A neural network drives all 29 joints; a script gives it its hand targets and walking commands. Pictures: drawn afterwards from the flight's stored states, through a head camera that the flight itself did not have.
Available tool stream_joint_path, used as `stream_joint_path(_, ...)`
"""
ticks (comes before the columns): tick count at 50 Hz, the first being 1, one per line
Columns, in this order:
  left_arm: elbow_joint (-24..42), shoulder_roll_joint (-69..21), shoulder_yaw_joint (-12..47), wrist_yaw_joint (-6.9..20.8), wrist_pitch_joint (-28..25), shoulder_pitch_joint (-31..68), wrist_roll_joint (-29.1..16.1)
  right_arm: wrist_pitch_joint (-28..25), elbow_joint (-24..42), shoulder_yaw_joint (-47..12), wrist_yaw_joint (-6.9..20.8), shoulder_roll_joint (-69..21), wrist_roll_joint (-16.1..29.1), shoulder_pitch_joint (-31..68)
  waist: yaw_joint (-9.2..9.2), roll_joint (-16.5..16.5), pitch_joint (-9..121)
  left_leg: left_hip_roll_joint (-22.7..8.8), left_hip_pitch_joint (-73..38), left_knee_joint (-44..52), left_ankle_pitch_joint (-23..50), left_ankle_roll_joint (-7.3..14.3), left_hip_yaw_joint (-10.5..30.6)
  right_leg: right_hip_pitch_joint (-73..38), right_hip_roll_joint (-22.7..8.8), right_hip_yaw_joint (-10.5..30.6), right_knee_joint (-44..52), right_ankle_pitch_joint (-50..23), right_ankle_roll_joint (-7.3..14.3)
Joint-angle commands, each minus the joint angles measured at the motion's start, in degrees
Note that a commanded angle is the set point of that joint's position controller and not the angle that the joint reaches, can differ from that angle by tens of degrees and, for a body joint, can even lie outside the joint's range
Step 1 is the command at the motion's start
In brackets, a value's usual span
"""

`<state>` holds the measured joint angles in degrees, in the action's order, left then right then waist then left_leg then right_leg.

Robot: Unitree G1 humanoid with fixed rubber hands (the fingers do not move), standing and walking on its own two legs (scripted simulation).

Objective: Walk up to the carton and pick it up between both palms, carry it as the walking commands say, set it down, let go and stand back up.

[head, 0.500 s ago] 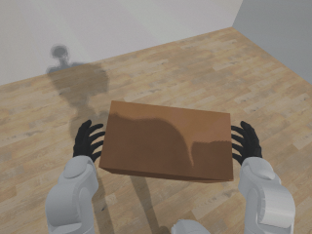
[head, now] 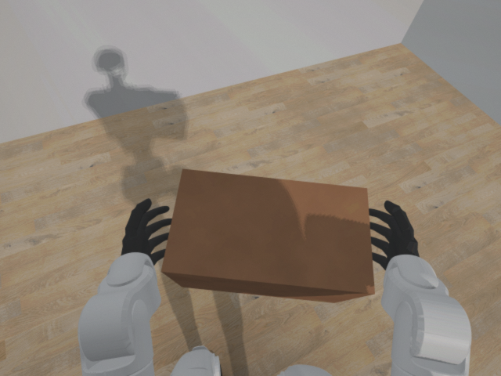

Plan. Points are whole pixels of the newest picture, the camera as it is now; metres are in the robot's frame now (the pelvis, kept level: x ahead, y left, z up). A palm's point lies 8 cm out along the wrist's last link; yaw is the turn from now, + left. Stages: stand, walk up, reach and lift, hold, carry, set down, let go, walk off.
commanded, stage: carry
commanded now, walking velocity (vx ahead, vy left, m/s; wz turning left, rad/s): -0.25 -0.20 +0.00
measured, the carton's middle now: (265, 242) +0.31 +0.01 +0.01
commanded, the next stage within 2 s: none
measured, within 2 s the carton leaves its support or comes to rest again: neither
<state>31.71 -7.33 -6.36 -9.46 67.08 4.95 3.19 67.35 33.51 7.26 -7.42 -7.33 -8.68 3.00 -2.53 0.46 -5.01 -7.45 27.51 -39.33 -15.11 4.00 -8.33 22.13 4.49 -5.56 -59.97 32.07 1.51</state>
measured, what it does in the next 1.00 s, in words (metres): steps to the right: right foot, then left foot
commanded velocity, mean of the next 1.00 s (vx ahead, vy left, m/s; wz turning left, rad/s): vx -0.25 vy -0.20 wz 0.00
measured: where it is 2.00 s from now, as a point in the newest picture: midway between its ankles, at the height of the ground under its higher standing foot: outside the picture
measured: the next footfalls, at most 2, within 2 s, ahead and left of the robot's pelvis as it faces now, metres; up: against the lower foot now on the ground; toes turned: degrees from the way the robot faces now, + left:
right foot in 0.38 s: +0.02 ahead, -0.22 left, +0.00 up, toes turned -7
left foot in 0.80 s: -0.07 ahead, -0.10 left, +0.00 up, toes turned +8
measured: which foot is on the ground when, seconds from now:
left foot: down 0.00-0.36, up 0.38-0.78, down 0.80-1.00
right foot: up 0.00-0.36, down 0.38-0.82, up 0.84-1.00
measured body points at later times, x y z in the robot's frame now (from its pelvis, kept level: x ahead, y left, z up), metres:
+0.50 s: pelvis -0.04 -0.13 +0.00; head +0.00 -0.17 +0.44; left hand +0.23 +0.02 +0.08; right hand +0.20 -0.33 +0.05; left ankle -0.03 +0.02 -0.65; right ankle -0.01 -0.22 -0.73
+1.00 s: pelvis -0.17 -0.23 +0.01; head -0.16 -0.20 +0.46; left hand +0.08 -0.05 +0.09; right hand +0.09 -0.40 +0.10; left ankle -0.11 -0.10 -0.73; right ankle -0.19 -0.39 -0.64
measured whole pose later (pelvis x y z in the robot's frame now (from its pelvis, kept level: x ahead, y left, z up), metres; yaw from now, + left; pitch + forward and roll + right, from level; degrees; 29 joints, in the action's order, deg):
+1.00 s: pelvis -0.17 -0.23 +0.01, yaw -1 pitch +0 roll -4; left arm 30.7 -7.3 -6.4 -9.1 72.5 5.1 6.3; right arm 72.0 29.6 7.6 -7.6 -7.3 -8.7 5.3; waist -2.3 -0.7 -0.9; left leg -9.7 21.0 -31.8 -11.1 -0.3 -5.2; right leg 29.8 -1.9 -2.3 -64.4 23.0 -0.9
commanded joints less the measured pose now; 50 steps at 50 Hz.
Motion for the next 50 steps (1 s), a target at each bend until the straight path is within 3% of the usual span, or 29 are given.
stream_joint_path(1,12.3,-54.5,47.1,14.2,-1.0,25.2,-24.3,-2.1,7.5,-40.6,15.2,-51.6,27.5,18.7,3.25,-9.4,33.3,-15.2,-36.5,10.3,68.6,3.9,18.0,12.1,-3.1,5.5,-3.0,-1.5,-4.0)
stream_joint_path(5,11.6,-54.5,46.5,13.4,-0.3,21.9,-22.9,-2.1,11.5,-41.4,15.4,-50.0,28.6,21.6,3.04,-12.2,34.1,-14.3,-38.8,10.9,68.0,2.7,14.8,11.8,-3.4,5.0,0.2,-3.9,-4.8)
stream_joint_path(6,12.0,-53.7,46.8,13.3,-0.1,21.9,-22.9,-1.7,10.1,-41.0,15.4,-49.7,28.4,20.4,3.27,-15.2,33.4,-14.4,-38.5,10.6,67.3,2.6,14.2,12.3,-3.7,4.7,1.8,-3.8,-5.0)
stream_joint_path(7,12.9,-52.8,46.9,13.1,0.2,22.4,-22.6,-1.7,10.6,-40.5,15.3,-48.4,27.9,20.6,3.18,-17.7,32.5,-14.4,-36.9,10.9,64.8,2.6,13.1,11.8,-4.9,5.5,5.1,-4.2,-5.0)
stream_joint_path(8,11.7,-52.3,46.9,13.1,0.9,22.4,-22.6,-0.7,8.8,-40.1,15.1,-48.1,27.0,18.6,3.29,-15.7,31.3,-14.1,-34.3,11.9,60.5,2.3,11.6,9.6,-4.1,3.2,6.9,-4.0,-5.2)
stream_joint_path(13,10.3,-50.1,45.4,13.7,2.5,21.9,-22.2,0.5,7.2,-40.6,14.2,-47.9,26.0,19.3,2.82,-19.5,29.9,-13.7,-26.7,9.8,46.5,0.1,8.2,-0.1,-6.8,4.5,28.7,-10.4,-3.4)
stream_joint_path(15,9.3,-49.7,43.0,14.6,2.9,21.9,-22.0,1.4,7.2,-41.9,13.6,-48.3,26.4,21.4,0.82,-11.9,29.6,-9.2,-14.7,3.2,27.4,-4.5,4.0,-13.6,-11.1,6.0,44.5,-26.2,-0.8)
stream_joint_path(16,6.8,-49.6,41.2,15.1,3.2,19.8,-22.0,1.7,7.9,-42.6,13.3,-48.4,26.2,21.7,1.67,5.1,29.0,-3.7,0.0,-6.4,-12.8,-7.3,1.4,-21.7,-20.0,15.1,40.9,-54.0,3.0)
stream_joint_path(17,8.0,-50.0,41.4,15.4,2.6,22.3,-23.2,1.6,9.5,-43.8,13.2,-49.1,26.8,22.9,2.82,19.1,28.4,0.8,8.1,-18.9,-29.9,-7.8,1.3,-23.5,-27.1,22.4,34.7,-77.1,6.5)
stream_joint_path(18,7.5,-49.5,41.0,15.7,2.3,20.8,-23.3,1.4,9.0,-44.4,13.1,-49.0,27.4,24.3,2.72,19.3,27.0,1.5,10.3,-27.6,-31.5,-6.9,5.7,-22.8,-27.2,19.7,31.7,-84.3,8.1)
stream_joint_path(19,8.4,-50.5,41.7,16.1,2.1,21.5,-23.9,1.2,8.3,-44.4,13.0,-50.6,27.1,23.7,2.88,14.2,28.2,1.2,9.5,-31.6,-28.9,-6.6,6.5,-22.3,-24.6,14.0,29.4,-79.0,7.7)
stream_joint_path(21,7.8,-53.6,40.9,17.2,1.3,22.7,-23.7,0.6,12.7,-48.0,13.4,-52.7,28.9,30.7,2.35,14.3,25.9,2.1,8.8,-38.6,-18.9,-7.8,4.4,-16.7,-19.8,7.3,31.0,-60.0,8.7)
stream_joint_path(23,7.3,-55.7,39.1,17.4,0.0,20.3,-23.5,0.1,14.9,-50.1,13.3,-55.1,30.9,32.1,2.87,14.0,27.1,1.7,12.5,-36.8,-14.1,-8.4,3.6,-20.9,-17.2,4.4,29.6,-58.7,8.5)
stream_joint_path(26,3.0,-54.0,36.9,16.6,0.6,14.7,-20.1,0.8,12.9,-50.1,13.3,-52.7,31.0,31.4,2.53,11.9,26.3,2.0,11.4,-33.3,-13.3,-8.2,2.7,-20.1,-17.5,6.0,31.2,-51.8,9.3)
stream_joint_path(28,1.9,-52.2,36.5,16.3,0.7,15.7,-19.0,1.7,11.7,-50.7,13.5,-50.9,30.7,32.1,2.38,14.9,24.8,2.7,8.7,-29.0,-14.3,-7.5,2.2,-15.7,-19.3,9.6,34.4,-46.6,9.6)
stream_joint_path(30,1.5,-50.8,36.6,15.8,1.3,15.8,-18.3,2.5,9.1,-49.7,13.8,-49.8,30.6,30.7,2.4,12.3,25.2,3.1,3.9,-23.6,-14.2,-6.6,2.7,-12.4,-20.4,11.3,37.3,-39.4,9.8)
stream_joint_path(33,2.8,-49.0,37.6,15.3,2.4,19.5,-17.2,4.1,3.4,-47.5,14.9,-49.6,30.6,29.2,2.42,7.1,24.0,4.5,-6.9,-13.6,-13.7,-4.5,0.9,-3.6,-20.7,12.1,45.4,-20.3,6.5)
stream_joint_path(34,4.8,-49.1,38.5,15.0,2.4,22.2,-17.8,4.1,2.9,-46.3,15.1,-50.0,30.2,29.1,2.27,6.4,24.1,5.2,-8.9,-9.8,-13.9,-4.6,0.2,-4.8,-19.7,12.6,45.9,-19.9,5.3)
stream_joint_path(36,6.0,-48.7,40.5,14.6,3.4,25.8,-18.0,4.7,-1.2,-42.6,15.3,-49.0,28.9,26.0,2.78,3.5,23.8,5.7,-16.0,0.5,-12.6,-2.8,-1.3,-0.2,-18.5,11.6,48.8,-13.0,1.2)
stream_joint_path(37,7.4,-49.9,41.7,14.8,3.5,28.2,-18.8,4.4,-0.3,-42.1,15.3,-50.0,28.6,25.8,3.81,3.8,23.4,5.5,-20.3,10.0,-11.7,-1.9,-2.0,2.3,-16.2,10.0,48.4,-12.2,-2.8)
stream_joint_path(38,6.8,-48.4,41.4,14.4,4.2,29.6,-17.9,4.7,-1.8,-40.8,15.3,-48.9,28.2,24.9,5.57,-2.4,21.5,1.6,-27.3,19.1,-12.9,0.9,2.3,10.3,-11.6,6.3,41.9,-11.1,-9.8)
stream_joint_path(39,6.7,-48.9,42.5,14.2,4.7,31.3,-18.4,4.6,-3.2,-39.5,15.6,-49.1,28.1,26.6,5.67,-29.3,19.6,-21.4,-18.0,30.4,-19.2,9.9,35.6,13.8,-4.8,3.4,8.5,-3.3,-9.7)
stream_joint_path(40,9.4,-48.6,42.8,14.5,4.4,33.0,-18.5,4.1,-2.7,-39.8,15.9,-49.4,27.9,25.7,4.37,-30.7,12.0,-35.6,-4.3,34.1,-7.7,14.8,45.5,18.5,-6.0,11.3,-13.9,1.9,-7.0)
stream_joint_path(41,8.8,-49.2,42.5,14.5,4.8,34.5,-19.1,3.7,0.7,-40.8,15.6,-50.1,28.7,30.6,3.43,-20.0,9.5,-28.6,1.8,33.3,-10.8,12.3,35.7,12.2,-8.8,17.9,-21.7,-0.7,-5.3)
stream_joint_path(42,9.1,-50.3,43.9,14.8,4.3,37.0,-20.6,3.4,-0.2,-40.0,15.4,-52.0,28.3,30.3,2.55,-15.0,11.1,-21.9,1.1,28.9,-5.5,8.4,24.2,9.9,-9.2,17.3,-22.2,-5.9,-3.6)
stream_joint_path(43,6.6,-51.3,43.2,15.0,4.5,38.2,-21.1,3.3,0.3,-39.6,15.5,-51.7,27.8,31.5,1.52,-12.4,11.6,-15.8,0.7,27.2,-5.5,3.9,17.1,8.8,-7.0,13.3,-20.0,-10.1,-3.5)
stream_joint_path(45,2.4,-53.3,41.4,15.3,4.5,31.8,-21.8,3.0,3.8,-40.0,14.5,-49.5,27.1,31.3,0.21,-11.1,17.7,-9.7,-9.2,17.6,11.6,-0.4,9.5,8.2,-7.8,9.6,-4.2,-10.8,-2.9)
stream_joint_path(48,4.3,-53.8,42.7,15.0,3.8,30.5,-23.5,2.8,5.3,-40.0,13.7,-49.7,26.5,27.8,1.5,-11.5,22.5,-10.5,-19.8,13.5,43.4,0.8,8.4,6.8,-4.2,3.1,7.7,-5.4,-3.8)
stream_joint_path(50,5.7,-53.1,43.5,14.6,3.6,29.8,-24.8,2.7,3.8,-38.2,12.5,-49.4,24.7,23.5,2.32,-13.6,28.6,-11.5,-24.2,11.3,48.7,0.9,9.7,2.4,-3.3,2.4,16.3,-5.6,-4.9)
